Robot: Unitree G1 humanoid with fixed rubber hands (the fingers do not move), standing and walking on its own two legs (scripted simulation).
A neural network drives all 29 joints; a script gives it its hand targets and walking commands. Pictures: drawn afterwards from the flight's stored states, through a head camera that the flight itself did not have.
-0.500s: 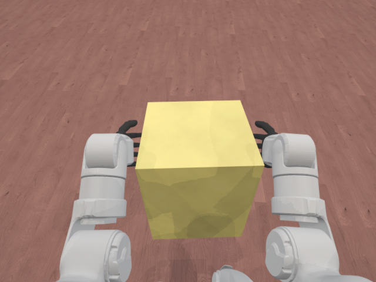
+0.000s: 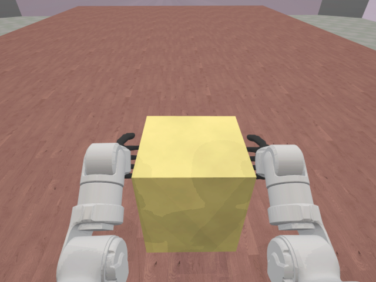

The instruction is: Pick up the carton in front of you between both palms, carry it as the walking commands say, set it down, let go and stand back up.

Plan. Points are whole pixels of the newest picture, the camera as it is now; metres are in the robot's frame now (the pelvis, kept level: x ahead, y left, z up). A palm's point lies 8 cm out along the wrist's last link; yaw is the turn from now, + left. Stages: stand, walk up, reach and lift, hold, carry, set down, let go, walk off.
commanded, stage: carry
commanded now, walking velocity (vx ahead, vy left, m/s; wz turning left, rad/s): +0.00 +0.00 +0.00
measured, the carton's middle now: (191, 183) +0.35 +0.00 +0.08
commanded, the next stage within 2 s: none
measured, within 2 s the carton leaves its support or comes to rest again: neither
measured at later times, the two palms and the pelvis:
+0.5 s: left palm (125, 162) +0.35 +0.15 +0.14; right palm (261, 161) +0.35 -0.15 +0.14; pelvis +0.01 +0.00 +0.00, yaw -1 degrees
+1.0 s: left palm (125, 161) +0.36 +0.15 +0.14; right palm (260, 160) +0.36 -0.15 +0.14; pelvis +0.01 +0.00 +0.00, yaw -1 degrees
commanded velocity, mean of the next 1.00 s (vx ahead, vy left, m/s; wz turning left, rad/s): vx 0.00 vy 0.00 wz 0.00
